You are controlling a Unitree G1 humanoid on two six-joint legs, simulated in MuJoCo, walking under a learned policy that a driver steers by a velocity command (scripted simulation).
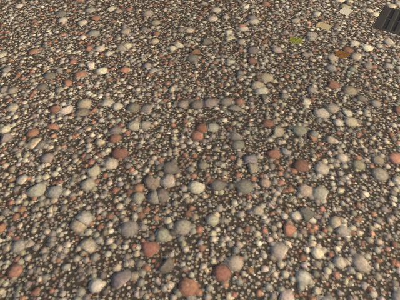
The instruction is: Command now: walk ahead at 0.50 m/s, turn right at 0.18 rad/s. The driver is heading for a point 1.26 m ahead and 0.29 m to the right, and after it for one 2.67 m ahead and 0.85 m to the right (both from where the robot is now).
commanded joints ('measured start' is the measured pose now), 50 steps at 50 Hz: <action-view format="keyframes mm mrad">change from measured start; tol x32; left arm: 1 -58 29 -5 -65 -10 -10 -17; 37 362 62 11 -67 -19 6 23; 50 -45 15 -2 -154 2 -10 -3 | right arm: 1 -47 -168 -38 -56 5 -21 -9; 30 -387 -105 -1 -188 2 -43 8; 37 84 -230 -61 -74 7 -41 9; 50 -25 -167 -23 -27 17 -16 -10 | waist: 1 4 88 47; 12 144 -183 -410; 50 -8 115 16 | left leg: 1 -91 268 -75 -125 198 150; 10 22 258 85 481 728 15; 12 -619 1 -77 1087 -348 -80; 13 -724 66 -163 1142 -314 -56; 34 -227 76 -76 192 153 -8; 37 424 462 -824 77 -205 253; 50 -70 240 -170 -84 264 147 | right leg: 1 94 22 -19 -133 138 -15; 7 54 73 -36 -225 -61 -91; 10 547 159 -70 -251 -66 -168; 12 1107 -199 779 -459 -262 -415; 20 484 -22 290 -587 66 -313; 32 609 -40 335 -447 -28 -212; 35 524 61 252 -89 108 -144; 38 -87 165 161 486 -504 -46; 50 89 50 -14 -119 20 -2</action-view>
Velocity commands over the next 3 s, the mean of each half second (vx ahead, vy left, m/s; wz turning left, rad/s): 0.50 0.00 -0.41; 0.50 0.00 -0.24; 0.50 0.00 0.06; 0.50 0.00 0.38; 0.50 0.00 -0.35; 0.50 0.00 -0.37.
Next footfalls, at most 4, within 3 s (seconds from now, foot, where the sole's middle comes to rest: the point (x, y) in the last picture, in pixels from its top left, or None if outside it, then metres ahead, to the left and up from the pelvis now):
0.20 right None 0.29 -0.15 -0.78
0.70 left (202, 267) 0.60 -0.02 -0.78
1.20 right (287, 217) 0.78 -0.35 -0.78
1.74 left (238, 148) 1.14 -0.21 -0.78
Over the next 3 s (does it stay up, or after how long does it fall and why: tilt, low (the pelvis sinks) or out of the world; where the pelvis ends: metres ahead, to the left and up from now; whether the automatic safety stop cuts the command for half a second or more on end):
stays up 1.67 -0.43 0.00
